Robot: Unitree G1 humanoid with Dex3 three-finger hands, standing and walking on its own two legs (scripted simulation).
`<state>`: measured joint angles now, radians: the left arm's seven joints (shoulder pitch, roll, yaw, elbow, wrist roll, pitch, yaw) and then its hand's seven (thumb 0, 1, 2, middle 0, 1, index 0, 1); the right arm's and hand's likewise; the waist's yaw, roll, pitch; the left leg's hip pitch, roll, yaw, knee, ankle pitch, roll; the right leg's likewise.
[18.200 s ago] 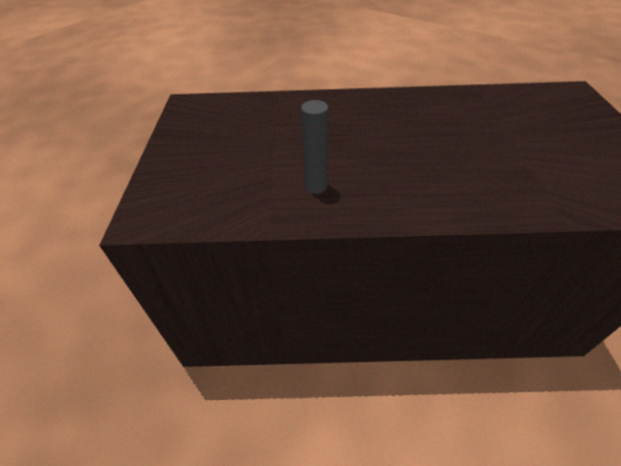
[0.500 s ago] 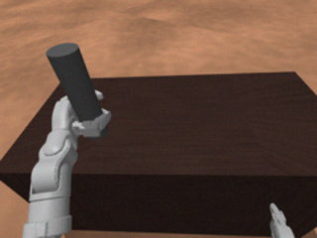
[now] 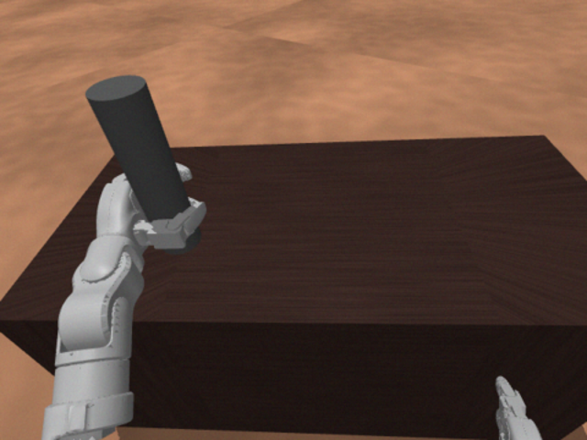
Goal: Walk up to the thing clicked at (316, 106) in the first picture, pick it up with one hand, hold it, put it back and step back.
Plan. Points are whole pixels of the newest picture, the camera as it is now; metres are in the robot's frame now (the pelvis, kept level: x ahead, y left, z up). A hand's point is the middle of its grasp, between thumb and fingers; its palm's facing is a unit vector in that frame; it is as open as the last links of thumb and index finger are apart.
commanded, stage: crouch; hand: left
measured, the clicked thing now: (154, 177) +0.35 +0.18 +0.25
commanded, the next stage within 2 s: lower in 1.52 s
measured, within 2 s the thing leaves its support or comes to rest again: neither
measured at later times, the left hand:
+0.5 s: hand (195, 216) +0.40 +0.18 +0.14, palm faces +0.15 -0.99 +0.02, open 7.7 cm
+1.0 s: hand (207, 212) +0.48 +0.19 +0.08, palm faces +0.14 -0.99 +0.02, open 7.6 cm
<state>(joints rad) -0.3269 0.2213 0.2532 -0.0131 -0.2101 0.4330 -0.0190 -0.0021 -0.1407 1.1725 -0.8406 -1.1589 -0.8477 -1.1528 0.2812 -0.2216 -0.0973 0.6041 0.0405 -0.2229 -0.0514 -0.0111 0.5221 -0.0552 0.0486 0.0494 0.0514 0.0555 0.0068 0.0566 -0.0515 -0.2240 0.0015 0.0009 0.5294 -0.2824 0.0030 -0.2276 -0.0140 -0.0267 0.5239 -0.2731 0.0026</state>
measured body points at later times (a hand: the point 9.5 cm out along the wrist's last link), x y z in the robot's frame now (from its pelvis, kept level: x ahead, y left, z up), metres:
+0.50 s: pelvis -0.01 +0.00 +0.00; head +0.00 -0.01 +0.45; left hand +0.39 +0.23 +0.14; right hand +0.14 -0.26 -0.07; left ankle +0.00 +0.12 -0.73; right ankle +0.01 -0.12 -0.73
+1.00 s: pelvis -0.01 +0.00 -0.03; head +0.06 +0.01 +0.41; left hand +0.47 +0.24 +0.08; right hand +0.13 -0.27 -0.08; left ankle +0.00 +0.12 -0.73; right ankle +0.01 -0.12 -0.73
